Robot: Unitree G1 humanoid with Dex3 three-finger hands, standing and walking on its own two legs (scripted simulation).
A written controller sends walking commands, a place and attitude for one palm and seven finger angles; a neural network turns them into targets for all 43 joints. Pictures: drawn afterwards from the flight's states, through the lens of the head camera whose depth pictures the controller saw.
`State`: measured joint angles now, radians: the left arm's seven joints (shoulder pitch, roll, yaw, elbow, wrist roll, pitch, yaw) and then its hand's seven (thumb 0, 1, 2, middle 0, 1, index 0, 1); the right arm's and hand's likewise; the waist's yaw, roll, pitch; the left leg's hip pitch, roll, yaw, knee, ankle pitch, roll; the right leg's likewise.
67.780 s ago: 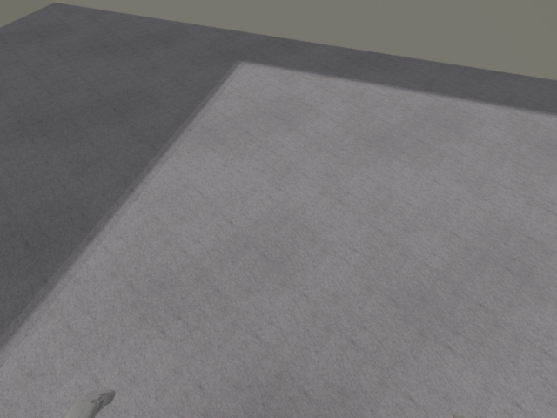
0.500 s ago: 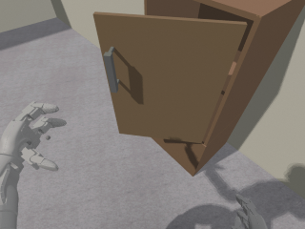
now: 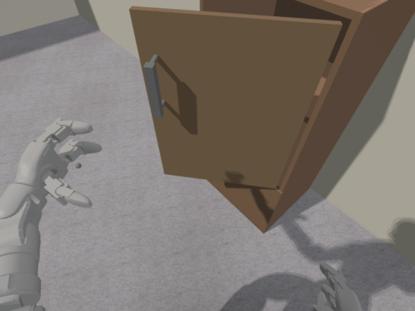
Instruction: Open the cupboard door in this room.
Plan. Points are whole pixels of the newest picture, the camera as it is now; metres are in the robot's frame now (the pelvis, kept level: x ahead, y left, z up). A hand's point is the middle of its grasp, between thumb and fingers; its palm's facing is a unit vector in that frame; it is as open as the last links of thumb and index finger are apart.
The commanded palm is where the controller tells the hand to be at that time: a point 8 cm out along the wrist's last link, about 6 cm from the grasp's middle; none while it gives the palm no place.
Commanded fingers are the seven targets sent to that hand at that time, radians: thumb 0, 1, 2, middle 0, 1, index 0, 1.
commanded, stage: move the hooked fingers beside the handle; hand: left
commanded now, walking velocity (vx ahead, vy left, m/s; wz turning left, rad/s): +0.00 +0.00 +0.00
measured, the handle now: (156, 87) +0.60 +0.18 +0.10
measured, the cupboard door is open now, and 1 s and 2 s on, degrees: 40 40 40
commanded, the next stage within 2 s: none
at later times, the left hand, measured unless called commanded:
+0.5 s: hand (102, 135) +0.41 +0.25 +0.11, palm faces -0.07 -1.00 -0.01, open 14.0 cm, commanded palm +0.39 +0.30 +0.11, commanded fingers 0.00 -0.50 0.30 -0.30 -1.20 -0.30 -1.20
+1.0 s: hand (118, 110) +0.49 +0.24 +0.11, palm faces -0.09 -1.00 +0.02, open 14.0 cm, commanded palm +0.48 +0.30 +0.11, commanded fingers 0.00 -0.50 0.30 -0.30 -1.20 -0.30 -1.20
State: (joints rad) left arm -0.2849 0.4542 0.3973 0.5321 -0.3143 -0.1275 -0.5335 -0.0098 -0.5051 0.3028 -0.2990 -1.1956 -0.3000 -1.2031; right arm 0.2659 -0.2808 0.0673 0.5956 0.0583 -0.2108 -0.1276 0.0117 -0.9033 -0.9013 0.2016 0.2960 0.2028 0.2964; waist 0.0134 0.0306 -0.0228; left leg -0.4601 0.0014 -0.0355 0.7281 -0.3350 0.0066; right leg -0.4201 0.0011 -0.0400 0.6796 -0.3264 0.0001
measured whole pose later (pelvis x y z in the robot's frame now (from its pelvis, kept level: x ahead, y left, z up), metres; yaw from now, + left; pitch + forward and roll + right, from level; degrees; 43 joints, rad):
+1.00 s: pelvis +0.01 +0.01 -0.02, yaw -2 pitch +15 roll -2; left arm -0.91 0.66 0.44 1.21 -0.15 -0.24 -0.50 -0.01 -0.50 0.30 -0.30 -1.20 -0.30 -1.20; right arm 0.38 -0.30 0.06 0.63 0.03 -0.03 -0.07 0.01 -0.91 -0.90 0.20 0.30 0.20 0.30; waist -0.13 0.01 -0.06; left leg -0.72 0.02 -0.01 0.85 -0.38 0.02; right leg -0.69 0.02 -0.02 0.78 -0.35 0.01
